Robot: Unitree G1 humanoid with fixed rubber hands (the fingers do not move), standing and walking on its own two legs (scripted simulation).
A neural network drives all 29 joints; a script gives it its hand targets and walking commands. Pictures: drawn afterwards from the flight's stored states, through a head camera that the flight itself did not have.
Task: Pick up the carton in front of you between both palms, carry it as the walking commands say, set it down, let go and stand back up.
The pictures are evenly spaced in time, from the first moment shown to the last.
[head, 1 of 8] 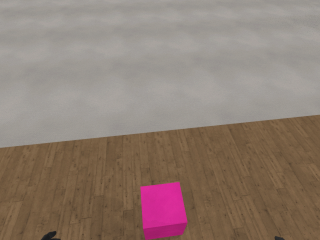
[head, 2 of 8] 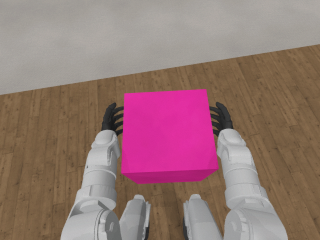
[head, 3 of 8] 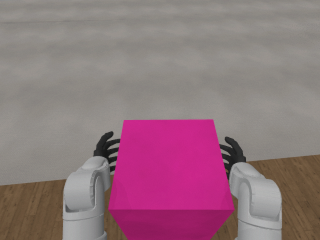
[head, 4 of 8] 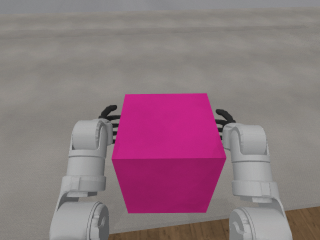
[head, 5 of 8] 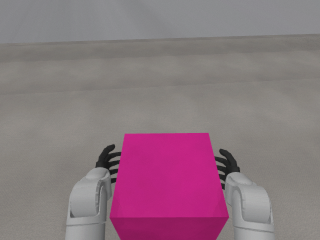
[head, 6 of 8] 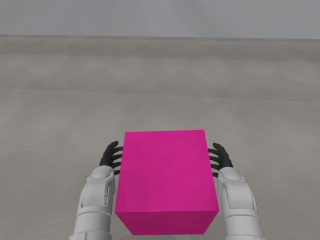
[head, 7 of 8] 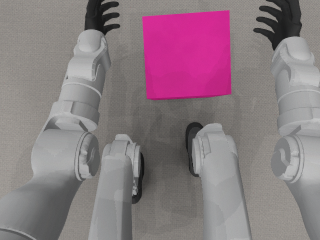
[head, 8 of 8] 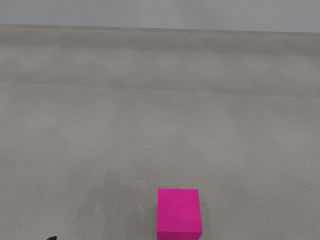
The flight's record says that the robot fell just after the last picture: no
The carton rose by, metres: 0.69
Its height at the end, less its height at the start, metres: -0.12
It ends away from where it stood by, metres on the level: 2.76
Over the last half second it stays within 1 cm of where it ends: yes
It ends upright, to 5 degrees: yes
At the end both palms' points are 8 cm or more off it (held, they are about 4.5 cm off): yes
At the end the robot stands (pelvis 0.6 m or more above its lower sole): yes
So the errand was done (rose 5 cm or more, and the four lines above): yes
